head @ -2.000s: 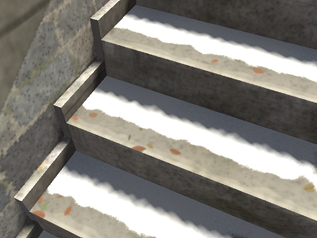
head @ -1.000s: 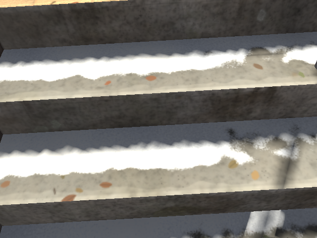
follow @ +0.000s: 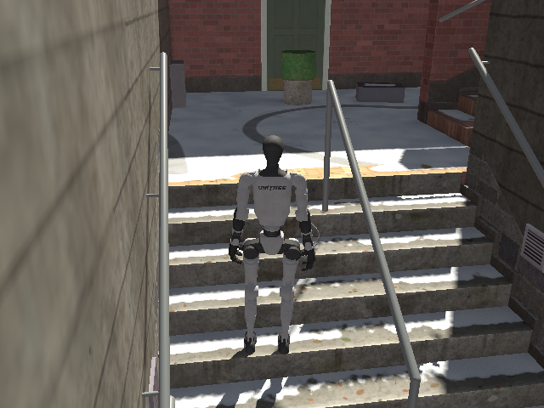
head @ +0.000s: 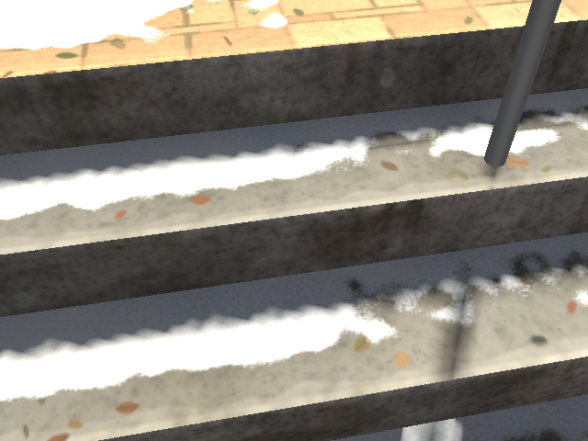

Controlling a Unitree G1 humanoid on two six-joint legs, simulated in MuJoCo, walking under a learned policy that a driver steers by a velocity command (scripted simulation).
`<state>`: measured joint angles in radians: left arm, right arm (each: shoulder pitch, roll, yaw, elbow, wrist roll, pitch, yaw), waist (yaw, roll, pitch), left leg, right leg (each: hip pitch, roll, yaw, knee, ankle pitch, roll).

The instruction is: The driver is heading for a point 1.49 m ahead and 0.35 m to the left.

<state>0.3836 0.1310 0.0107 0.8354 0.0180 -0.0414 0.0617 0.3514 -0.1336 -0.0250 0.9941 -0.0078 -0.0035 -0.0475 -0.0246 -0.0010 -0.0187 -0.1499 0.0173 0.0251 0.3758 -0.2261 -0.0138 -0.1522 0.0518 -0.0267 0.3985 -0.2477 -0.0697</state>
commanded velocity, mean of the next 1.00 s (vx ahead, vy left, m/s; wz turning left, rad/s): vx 0.28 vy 0.00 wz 0.00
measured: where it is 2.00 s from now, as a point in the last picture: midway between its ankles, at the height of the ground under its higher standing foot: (302, 210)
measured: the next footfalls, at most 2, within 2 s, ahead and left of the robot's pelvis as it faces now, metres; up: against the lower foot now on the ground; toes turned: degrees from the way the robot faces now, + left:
right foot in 0.88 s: +0.36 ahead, -0.08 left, +0.17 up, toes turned -6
left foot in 1.36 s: +0.59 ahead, +0.10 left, +0.35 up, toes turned +6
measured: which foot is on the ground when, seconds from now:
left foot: down 0.00-0.90, up 0.92-1.00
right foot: down 0.00-0.56, up 0.58-0.86, down 0.88-1.00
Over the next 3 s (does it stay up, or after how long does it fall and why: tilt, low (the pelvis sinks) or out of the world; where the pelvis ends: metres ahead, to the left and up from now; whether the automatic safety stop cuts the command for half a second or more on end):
stays up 1.37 0.25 0.67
